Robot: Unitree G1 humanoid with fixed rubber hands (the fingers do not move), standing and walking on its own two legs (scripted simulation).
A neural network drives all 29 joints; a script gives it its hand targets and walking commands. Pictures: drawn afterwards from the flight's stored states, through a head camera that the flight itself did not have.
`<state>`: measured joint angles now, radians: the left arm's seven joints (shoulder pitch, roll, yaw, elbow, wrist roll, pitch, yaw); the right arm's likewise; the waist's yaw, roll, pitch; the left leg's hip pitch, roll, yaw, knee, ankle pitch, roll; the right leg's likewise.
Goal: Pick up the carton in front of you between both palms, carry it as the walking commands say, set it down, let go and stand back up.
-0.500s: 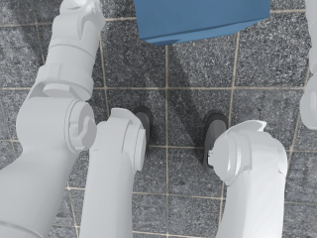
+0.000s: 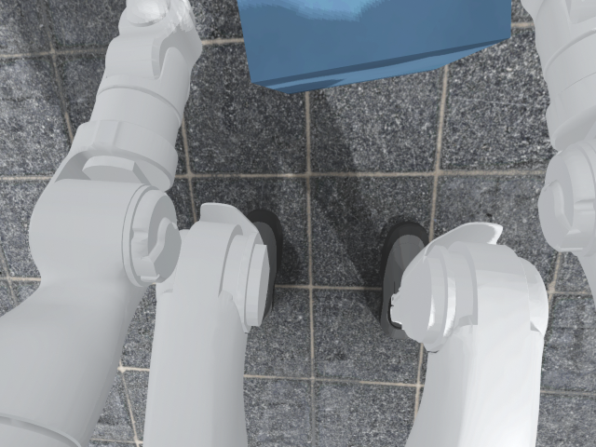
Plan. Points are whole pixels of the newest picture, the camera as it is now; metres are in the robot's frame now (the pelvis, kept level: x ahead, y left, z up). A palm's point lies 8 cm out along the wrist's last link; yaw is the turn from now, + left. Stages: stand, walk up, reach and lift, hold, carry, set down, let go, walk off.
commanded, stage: reach and lift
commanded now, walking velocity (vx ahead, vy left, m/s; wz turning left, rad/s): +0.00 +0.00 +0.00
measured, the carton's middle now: out of the picture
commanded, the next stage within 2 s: none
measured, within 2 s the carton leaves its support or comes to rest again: leaves its support in 0.40 s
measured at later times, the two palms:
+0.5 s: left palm out of the picture +0.55 +0.14 -0.15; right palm out of the picture +0.57 -0.16 -0.16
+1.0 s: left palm out of the picture +0.49 +0.14 +0.04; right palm out of the picture +0.51 -0.16 +0.04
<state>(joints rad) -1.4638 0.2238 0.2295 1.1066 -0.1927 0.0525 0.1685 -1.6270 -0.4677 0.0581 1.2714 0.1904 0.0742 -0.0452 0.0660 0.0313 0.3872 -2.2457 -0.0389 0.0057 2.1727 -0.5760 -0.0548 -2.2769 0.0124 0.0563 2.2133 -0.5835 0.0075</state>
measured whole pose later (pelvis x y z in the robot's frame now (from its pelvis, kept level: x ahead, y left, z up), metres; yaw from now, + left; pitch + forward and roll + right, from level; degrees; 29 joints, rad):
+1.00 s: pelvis -0.01 +0.01 +0.10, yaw -3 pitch +44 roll +2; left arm -1.10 -0.04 0.60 0.64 0.24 0.41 0.07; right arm -1.23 -0.08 -0.44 0.83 -0.28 0.39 0.00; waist 0.04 0.00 -0.12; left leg -2.08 -0.05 -0.04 1.79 -0.48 -0.06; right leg -2.11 0.05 0.06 1.80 -0.46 0.03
